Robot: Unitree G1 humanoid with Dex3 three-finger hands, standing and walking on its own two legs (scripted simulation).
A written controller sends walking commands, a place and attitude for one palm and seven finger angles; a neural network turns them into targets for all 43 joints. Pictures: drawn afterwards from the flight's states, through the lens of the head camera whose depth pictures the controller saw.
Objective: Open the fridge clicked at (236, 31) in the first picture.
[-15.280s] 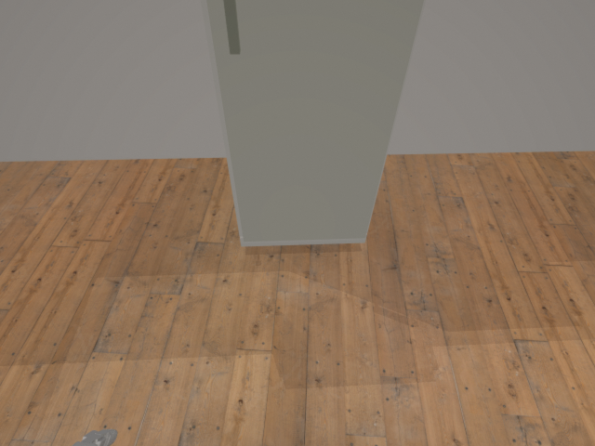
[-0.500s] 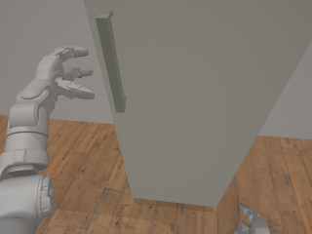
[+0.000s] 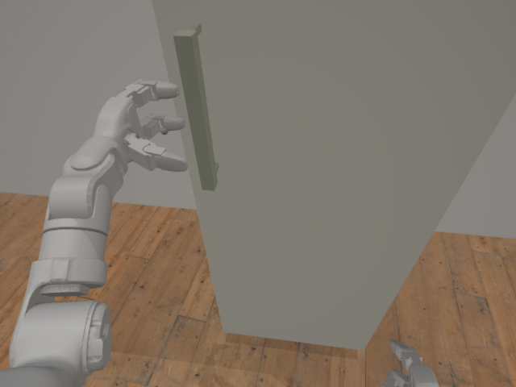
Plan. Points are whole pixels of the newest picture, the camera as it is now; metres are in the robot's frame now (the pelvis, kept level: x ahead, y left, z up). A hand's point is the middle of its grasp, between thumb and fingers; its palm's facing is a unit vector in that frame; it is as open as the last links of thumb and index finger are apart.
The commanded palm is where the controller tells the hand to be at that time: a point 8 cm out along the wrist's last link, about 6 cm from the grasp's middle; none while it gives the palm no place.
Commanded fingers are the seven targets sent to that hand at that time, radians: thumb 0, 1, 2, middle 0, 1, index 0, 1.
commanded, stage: feel for the door with the fingertips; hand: left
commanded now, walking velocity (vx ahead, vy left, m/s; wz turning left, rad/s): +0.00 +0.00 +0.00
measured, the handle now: (203, 116) +0.45 +0.12 +0.23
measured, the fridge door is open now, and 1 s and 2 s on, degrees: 0 0 0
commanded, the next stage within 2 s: slide the fingers in behind the handle in 0.56 s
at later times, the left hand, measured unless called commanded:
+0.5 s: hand (176, 122) +0.40 +0.15 +0.25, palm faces -0.02 -1.00 -0.02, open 14.0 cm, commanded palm +0.38 +0.21 +0.24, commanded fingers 0.00 -0.50 0.30 -0.30 -1.20 -0.30 -1.20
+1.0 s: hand (177, 127) +0.40 +0.15 +0.24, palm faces +0.00 -1.00 -0.03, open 13.8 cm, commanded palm +0.37 +0.20 +0.24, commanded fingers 0.00 -0.50 0.30 -0.30 -1.20 -0.30 -1.20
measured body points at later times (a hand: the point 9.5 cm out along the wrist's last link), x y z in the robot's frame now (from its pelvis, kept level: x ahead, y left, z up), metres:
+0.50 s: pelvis -0.01 -0.01 +0.00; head -0.03 -0.02 +0.45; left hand +0.40 +0.20 +0.25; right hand +0.15 -0.25 -0.09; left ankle -0.05 +0.10 -0.74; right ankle +0.04 -0.11 -0.74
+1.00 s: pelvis -0.02 -0.02 +0.00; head -0.04 -0.04 +0.45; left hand +0.40 +0.20 +0.24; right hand +0.11 -0.28 -0.10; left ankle -0.05 +0.10 -0.74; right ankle +0.04 -0.11 -0.74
